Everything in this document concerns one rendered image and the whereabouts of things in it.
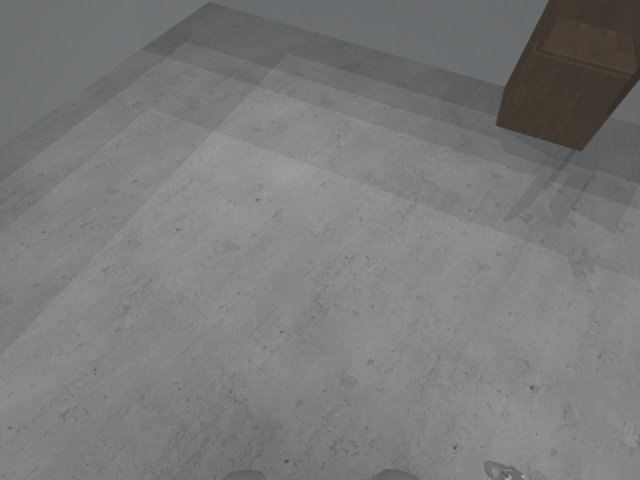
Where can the cupboard door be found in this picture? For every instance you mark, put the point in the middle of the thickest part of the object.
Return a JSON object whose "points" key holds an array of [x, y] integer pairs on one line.
{"points": [[634, 79]]}

